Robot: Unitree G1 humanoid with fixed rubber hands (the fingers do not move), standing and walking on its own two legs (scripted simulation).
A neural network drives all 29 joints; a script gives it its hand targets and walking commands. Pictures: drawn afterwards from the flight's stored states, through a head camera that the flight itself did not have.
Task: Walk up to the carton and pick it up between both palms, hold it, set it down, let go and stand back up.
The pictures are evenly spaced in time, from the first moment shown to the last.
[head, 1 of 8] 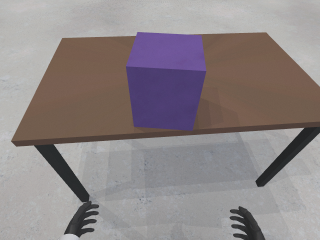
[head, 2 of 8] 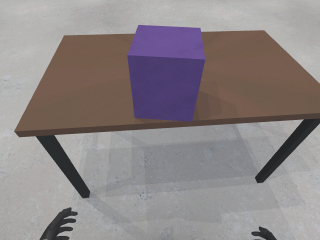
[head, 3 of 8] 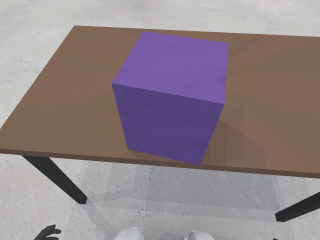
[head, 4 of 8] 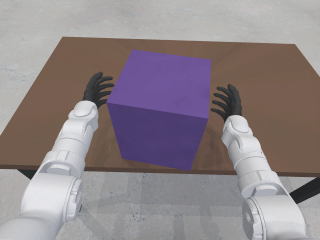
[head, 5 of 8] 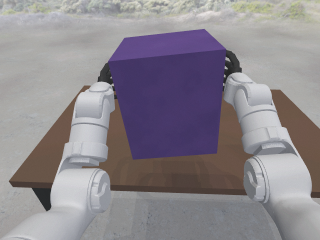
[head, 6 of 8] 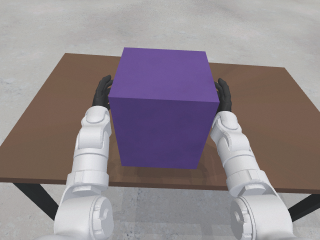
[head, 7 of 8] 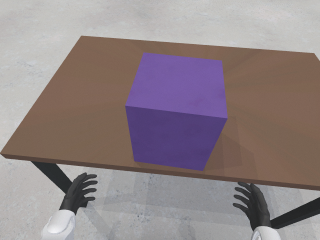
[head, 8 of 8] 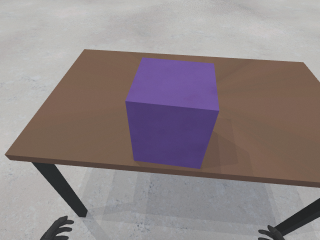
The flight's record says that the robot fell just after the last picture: no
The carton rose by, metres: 0.22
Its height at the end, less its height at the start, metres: +0.00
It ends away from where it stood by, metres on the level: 0.00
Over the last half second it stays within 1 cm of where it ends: yes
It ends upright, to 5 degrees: yes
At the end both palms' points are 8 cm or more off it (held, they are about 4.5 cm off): yes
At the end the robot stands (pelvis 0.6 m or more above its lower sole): yes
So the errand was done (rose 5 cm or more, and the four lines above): yes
